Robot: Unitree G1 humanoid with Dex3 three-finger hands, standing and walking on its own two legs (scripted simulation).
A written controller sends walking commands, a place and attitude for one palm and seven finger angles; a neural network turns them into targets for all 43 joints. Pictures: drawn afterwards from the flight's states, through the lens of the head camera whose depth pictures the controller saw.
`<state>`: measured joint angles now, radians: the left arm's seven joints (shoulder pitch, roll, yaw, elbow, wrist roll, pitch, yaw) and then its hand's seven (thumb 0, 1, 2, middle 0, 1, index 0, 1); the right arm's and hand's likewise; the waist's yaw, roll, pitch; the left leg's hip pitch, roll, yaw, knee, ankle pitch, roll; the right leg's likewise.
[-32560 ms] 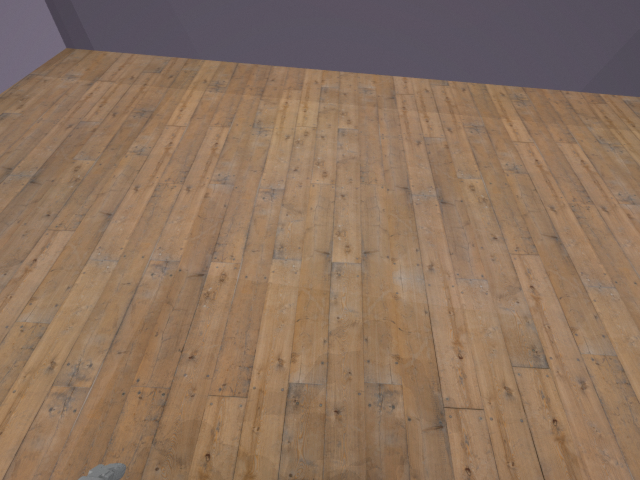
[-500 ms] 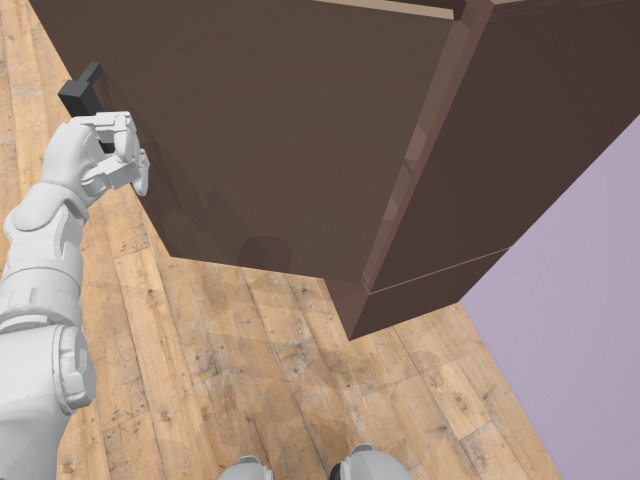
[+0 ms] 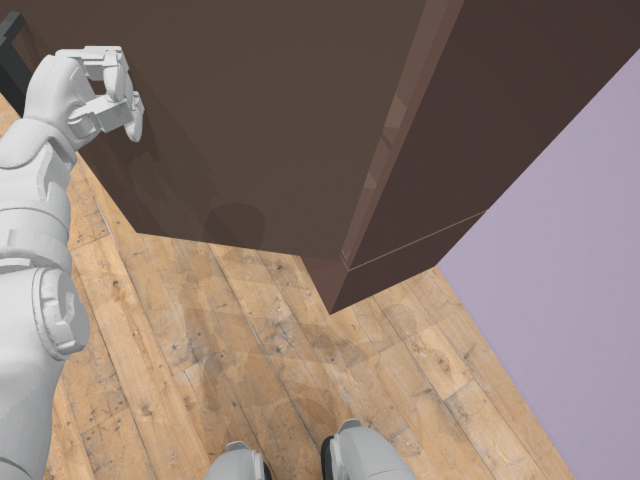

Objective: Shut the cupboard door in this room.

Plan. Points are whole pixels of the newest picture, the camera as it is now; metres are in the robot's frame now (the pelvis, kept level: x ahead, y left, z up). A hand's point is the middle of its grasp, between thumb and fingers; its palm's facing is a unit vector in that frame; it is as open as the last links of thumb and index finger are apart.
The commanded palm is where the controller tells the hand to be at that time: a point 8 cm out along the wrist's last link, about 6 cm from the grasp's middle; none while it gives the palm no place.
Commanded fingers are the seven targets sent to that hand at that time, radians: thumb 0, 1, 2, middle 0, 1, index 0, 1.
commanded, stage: push the door shut along its arc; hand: left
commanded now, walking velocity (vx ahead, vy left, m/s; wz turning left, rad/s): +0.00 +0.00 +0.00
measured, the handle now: (38, 85) +0.57 +0.25 +0.11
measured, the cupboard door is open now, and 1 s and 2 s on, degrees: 57 45 45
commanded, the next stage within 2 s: pull the fist back off the door in 0.48 s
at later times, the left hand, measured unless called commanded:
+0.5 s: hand (142, 87) +0.55 +0.14 +0.11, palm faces -0.34 -0.94 +0.01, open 3.3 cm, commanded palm +0.58 +0.16 +0.11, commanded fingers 0.00 0.90 0.90 -1.30 -1.50 -1.30 -1.50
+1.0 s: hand (171, 82) +0.57 +0.11 +0.10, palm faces +0.09 -1.00 +0.01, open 3.1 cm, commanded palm +0.52 +0.16 +0.11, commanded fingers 0.00 0.90 0.90 -1.30 -1.50 -1.30 -1.50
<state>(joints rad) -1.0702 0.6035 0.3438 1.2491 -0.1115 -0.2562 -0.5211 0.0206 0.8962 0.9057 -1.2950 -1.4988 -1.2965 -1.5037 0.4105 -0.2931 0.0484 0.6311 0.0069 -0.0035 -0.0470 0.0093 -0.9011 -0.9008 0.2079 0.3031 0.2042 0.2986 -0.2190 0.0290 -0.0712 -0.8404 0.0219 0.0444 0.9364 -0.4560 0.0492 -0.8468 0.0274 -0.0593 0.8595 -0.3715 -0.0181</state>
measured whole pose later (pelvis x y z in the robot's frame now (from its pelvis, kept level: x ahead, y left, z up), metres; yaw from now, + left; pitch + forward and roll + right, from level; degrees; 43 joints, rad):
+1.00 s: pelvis +0.02 -0.01 +0.01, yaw -1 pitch +22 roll -2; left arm -1.06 0.42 0.42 1.23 0.00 -0.31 0.00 0.02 0.90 0.90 -1.29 -1.50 -1.30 -1.50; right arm 0.53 -0.24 0.03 0.64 -0.05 0.02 0.06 0.01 -0.90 -0.90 0.21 0.30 0.20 0.30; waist -0.22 0.06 -0.11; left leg -0.82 0.04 0.04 0.89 -0.46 0.03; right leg -0.83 0.05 -0.06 0.81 -0.37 -0.04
